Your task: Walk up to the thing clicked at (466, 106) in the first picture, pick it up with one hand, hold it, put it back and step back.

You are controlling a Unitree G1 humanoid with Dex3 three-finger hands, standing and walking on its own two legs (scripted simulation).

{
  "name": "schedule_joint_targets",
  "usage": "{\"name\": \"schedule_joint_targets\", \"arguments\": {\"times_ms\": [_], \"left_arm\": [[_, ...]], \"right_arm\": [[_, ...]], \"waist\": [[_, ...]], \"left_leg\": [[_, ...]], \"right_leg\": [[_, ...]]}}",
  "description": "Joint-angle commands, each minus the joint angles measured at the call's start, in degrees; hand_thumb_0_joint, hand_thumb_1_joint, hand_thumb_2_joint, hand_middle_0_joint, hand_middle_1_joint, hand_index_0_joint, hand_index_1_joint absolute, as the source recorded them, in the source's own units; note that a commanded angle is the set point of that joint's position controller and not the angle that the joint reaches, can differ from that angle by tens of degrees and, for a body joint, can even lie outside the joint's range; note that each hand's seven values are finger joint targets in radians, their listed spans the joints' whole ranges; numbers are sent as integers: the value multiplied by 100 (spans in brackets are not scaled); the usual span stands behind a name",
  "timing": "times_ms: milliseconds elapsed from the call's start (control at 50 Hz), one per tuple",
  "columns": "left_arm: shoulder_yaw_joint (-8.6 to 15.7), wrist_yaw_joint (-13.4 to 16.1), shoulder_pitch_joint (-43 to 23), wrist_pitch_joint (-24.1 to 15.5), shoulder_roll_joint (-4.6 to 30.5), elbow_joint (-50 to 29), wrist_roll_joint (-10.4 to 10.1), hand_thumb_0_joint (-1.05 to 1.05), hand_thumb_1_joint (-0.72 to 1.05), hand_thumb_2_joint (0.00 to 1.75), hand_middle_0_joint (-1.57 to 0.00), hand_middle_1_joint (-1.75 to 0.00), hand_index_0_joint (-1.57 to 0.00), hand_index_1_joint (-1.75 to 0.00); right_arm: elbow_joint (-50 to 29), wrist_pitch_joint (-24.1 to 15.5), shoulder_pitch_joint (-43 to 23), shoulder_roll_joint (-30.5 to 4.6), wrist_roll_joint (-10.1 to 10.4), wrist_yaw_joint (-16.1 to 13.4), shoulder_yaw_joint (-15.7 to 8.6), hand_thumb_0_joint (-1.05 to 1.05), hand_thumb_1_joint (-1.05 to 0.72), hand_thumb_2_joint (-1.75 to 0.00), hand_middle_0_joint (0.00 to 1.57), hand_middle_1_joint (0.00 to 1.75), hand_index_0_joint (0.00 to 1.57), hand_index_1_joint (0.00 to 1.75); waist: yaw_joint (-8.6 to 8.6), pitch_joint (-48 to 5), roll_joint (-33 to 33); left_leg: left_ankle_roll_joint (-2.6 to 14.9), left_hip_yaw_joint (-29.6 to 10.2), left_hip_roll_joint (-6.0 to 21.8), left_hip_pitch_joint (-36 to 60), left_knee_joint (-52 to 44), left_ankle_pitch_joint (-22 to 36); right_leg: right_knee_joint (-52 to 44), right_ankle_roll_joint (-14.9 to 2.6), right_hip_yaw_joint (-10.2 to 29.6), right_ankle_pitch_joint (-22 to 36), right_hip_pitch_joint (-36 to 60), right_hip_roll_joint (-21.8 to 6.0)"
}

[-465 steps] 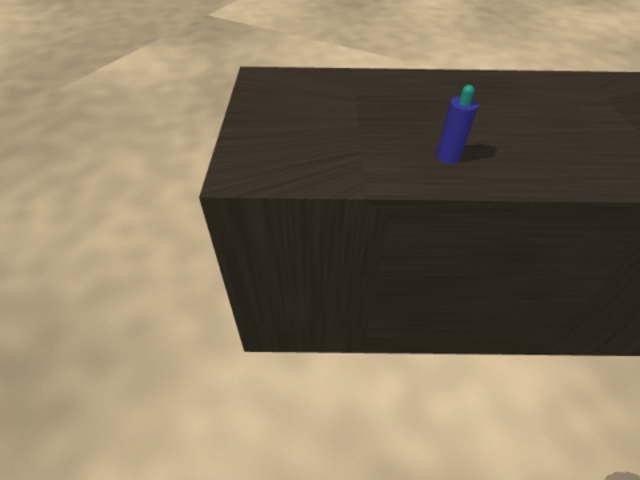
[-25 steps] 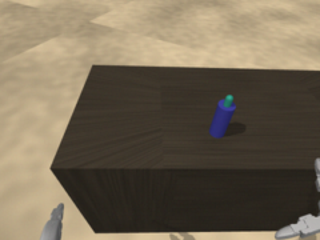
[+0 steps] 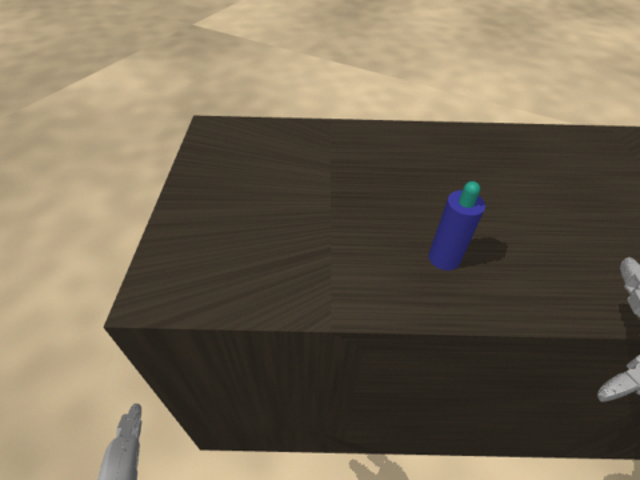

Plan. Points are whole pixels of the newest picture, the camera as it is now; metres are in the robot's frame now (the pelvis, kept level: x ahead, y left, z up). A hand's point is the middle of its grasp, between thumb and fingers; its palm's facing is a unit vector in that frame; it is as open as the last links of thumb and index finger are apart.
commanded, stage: go down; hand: right
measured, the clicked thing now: (457, 224) +0.51 -0.19 +0.02
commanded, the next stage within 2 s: none
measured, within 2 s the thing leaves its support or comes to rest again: neither
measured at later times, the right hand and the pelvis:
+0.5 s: hand (630, 268) +0.36 -0.35 +0.10, palm faces +0.14 +0.99 +0.01, open 17.4 cm; pelvis +0.00 +0.00 -0.01, yaw +1 degrees
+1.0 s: hand (638, 241) +0.39 -0.36 +0.11, palm faces +0.15 +0.99 +0.02, open 17.3 cm; pelvis +0.00 -0.01 -0.02, yaw +1 degrees
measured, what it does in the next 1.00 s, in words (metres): stands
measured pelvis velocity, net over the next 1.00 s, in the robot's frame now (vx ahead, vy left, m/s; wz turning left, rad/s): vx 0.00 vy -0.01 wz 0.02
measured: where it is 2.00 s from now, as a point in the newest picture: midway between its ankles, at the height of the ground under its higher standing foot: outside the picture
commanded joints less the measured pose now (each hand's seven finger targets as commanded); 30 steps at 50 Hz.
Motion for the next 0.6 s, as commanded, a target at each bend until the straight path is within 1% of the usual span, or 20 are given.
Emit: {"name": "schedule_joint_targets", "arguments": {"times_ms": [0,20,60,80,100,120,140,180,240,280,300,320,360,380,440,500,520,540,560,580], "left_arm": [[80,226,-634,-424,954,-1390,-77,0,-55,5,-5,-5,-5,-5],[-55,223,-478,-413,793,-1169,-105,0,-55,5,-5,-5,-5,-5],[-167,233,-405,-421,729,-1045,-117,0,-55,4,-5,-5,-5,-5],[-48,249,-327,-416,844,-896,-99,0,-56,5,-5,-5,-5,-5],[132,271,-149,-412,1044,-852,-73,0,-55,4,-5,-5,-5,-5],[62,260,-59,-412,1002,-698,-43,0,-55,5,-5,-5,-5,-5],[255,266,23,-423,1160,-545,-36,0,-55,4,-5,-5,-5,-5],[317,218,1,-489,1206,-497,-11,0,-54,4,-5,-5,-5,-5],[113,182,-335,-539,1028,-995,28,0,-55,5,-6,-5,-5,-6],[-77,191,-604,-573,937,-1450,15,0,-56,5,-5,-6,-5,-6],[40,241,-647,-609,1135,-1795,12,0,-55,5,-5,-6,-5,-6],[-115,251,-572,-602,984,-1777,19,0,-55,5,-5,-6,-5,-6],[-259,253,-111,-509,804,-1230,16,0,-55,5,-5,-6,-5,-6],[-278,248,17,-481,773,-957,31,0,-56,6,-5,-6,-5,-6],[178,314,-39,-539,1411,-1211,89,0,-56,6,-5,-5,-5,-6],[297,293,18,-537,1543,-1400,63,0,-56,6,-5,-6,-5,-6],[94,252,48,-551,1275,-1421,49,0,-57,6,-5,-5,-5,-6],[102,230,-49,-554,1246,-1613,33,0,-56,6,-6,-6,-5,-6],[-130,235,10,-566,1027,-1712,19,0,-57,6,-6,-5,-5,-6],[-280,213,-2,-551,829,-1658,15,0,-58,7,-6,-5,-5,-6]], "right_arm": [[-534,-417,-2066,-2324,331,180,-866,0,55,-5,4,5,4,5],[160,-316,-1843,-1890,363,316,-562,0,55,-4,4,5,5,5],[489,-250,-2135,-1983,360,525,-460,0,56,-4,4,5,5,5],[406,-203,-2246,-2152,306,608,-438,0,56,-4,4,5,5,5],[174,-186,-2630,-2434,249,652,-448,0,55,-4,5,5,5,5],[242,-144,-2684,-2550,191,692,-435,0,56,-4,4,5,4,5],[426,-105,-2615,-2576,183,709,-443,0,55,-4,5,5,5,5],[301,-177,-2970,-2855,187,677,-625,0,57,-4,4,5,4,5],[212,-315,-3376,-3126,196,514,-979,0,54,-5,4,5,4,5],[269,-387,-3510,-3079,217,436,-988,0,53,-5,5,5,5,5],[305,-413,-3688,-3094,192,416,-932,0,51,-5,5,5,5,5],[477,-411,-3726,-2978,156,411,-825,0,51,-5,5,5,5,5],[1145,-295,-3314,-2945,78,447,-763,0,46,-4,6,4,5,4],[1670,-214,-3043,-2681,58,508,-563,0,46,-4,6,4,5,4],[1291,-226,-3597,-3492,-79,583,-785,0,49,-4,6,4,5,4],[955,-320,-4067,-3956,-43,542,-1091,0,51,-4,6,4,5,4],[1304,-301,-3801,-3707,-46,551,-1033,0,50,-4,6,4,5,4],[906,-390,-4156,-3946,-10,511,-1227,0,52,-4,5,5,5,5],[1275,-370,-4029,-3936,-10,500,-1274,0,53,-5,5,5,5,5],[1480,-341,-3937,-3689,-21,508,-1130,0,51,-5,5,5,5,5]], "waist": [[-24,-1640,6],[21,-1173,-34],[78,-1108,-273],[44,-1205,-545],[159,-1249,-792],[117,-1247,-958],[148,-1156,-907],[146,-1183,-1058],[94,-1670,-605],[56,-1972,-449],[161,-2218,-377],[139,-2244,-438],[64,-1946,-678],[129,-1736,-711],[240,-2261,-911],[292,-2161,-767],[248,-2044,-663],[247,-2173,-583],[231,-2163,-387],[219,-1975,-399]], "left_leg": [[80,124,-131,436,-202,1644],[91,121,-144,185,-215,1413],[126,114,-133,-20,-194,1257],[167,121,-143,-114,-146,1192],[192,99,-147,-223,-155,1123],[216,123,-166,-276,-109,1095],[222,141,-191,-415,-62,1012],[240,172,-251,-522,-13,849],[204,146,-272,-308,51,941],[187,125,-287,-195,107,1085],[176,123,-304,-204,142,1162],[177,109,-303,-221,167,1221],[191,75,-258,-331,175,1190],[200,73,-241,-497,203,1127],[216,82,-224,-620,258,1234],[208,116,-266,-626,283,1216],[191,121,-257,-553,318,1314],[169,68,-221,-403,294,1313],[155,63,-225,-340,324,1353],[165,62,-233,-385,355,1293]], "right_leg": [[-229,-185,0,1554,608,129],[-276,-180,-4,1354,410,117],[-289,-169,20,1288,247,74],[-293,-140,28,1361,289,47],[-279,-128,13,1348,343,37],[-263,-107,33,1455,346,23],[-201,-98,54,1466,295,-10],[-122,-38,108,1440,174,-91],[27,-71,132,1412,110,-84],[120,-79,124,1580,205,-82],[173,-74,130,1728,366,-103],[218,-67,106,1838,355,-88],[260,-81,49,1841,126,-32],[267,-88,55,1790,-46,-20],[367,-98,61,1844,176,-32],[408,-114,98,1668,120,-44],[412,-131,97,1634,-36,-12],[435,-171,63,1379,-164,26],[469,-179,58,1384,-254,27],[449,-180,53,1345,-447,24]]}}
